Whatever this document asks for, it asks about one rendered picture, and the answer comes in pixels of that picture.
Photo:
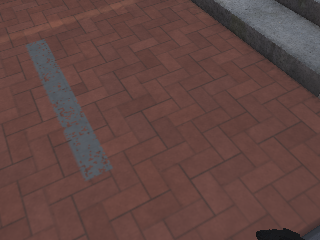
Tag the right robot hand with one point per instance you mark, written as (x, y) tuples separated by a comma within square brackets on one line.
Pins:
[(275, 234)]

